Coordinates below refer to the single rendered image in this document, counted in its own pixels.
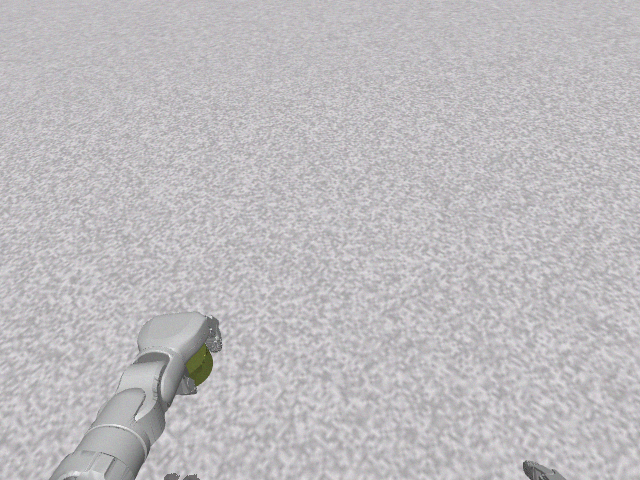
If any left robot hand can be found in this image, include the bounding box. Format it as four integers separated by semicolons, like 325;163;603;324
138;312;222;395

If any tin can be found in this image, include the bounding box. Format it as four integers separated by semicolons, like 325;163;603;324
186;343;213;386

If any right robot hand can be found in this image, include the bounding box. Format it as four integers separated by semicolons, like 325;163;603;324
523;461;566;480

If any left robot arm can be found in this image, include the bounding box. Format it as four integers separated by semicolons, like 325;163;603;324
49;346;185;480

